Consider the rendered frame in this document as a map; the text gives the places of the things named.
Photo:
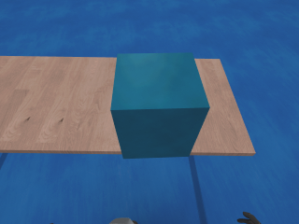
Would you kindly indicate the robot right hand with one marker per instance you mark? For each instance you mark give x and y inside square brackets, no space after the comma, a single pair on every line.
[250,219]

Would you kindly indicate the carton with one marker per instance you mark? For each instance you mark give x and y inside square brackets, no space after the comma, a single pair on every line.
[158,104]

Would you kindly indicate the table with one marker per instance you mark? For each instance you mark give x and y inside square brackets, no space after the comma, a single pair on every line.
[61,105]

